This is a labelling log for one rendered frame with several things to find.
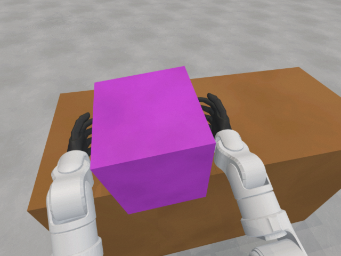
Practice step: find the left robot hand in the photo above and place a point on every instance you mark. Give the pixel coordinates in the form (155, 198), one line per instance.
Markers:
(79, 134)

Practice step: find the left robot forearm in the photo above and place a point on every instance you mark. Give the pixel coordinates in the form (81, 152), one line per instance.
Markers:
(70, 208)

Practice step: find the pedestal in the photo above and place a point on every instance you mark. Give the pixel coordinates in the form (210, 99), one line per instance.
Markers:
(286, 117)

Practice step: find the right robot forearm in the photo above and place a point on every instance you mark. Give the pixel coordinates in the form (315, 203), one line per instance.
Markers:
(261, 214)

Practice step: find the right robot hand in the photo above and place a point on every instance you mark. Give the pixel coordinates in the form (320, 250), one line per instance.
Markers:
(218, 118)

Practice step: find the robot right upper arm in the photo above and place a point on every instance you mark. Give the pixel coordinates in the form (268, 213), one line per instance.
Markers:
(284, 247)

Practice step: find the carton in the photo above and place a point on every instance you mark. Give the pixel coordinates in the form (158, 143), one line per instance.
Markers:
(151, 143)

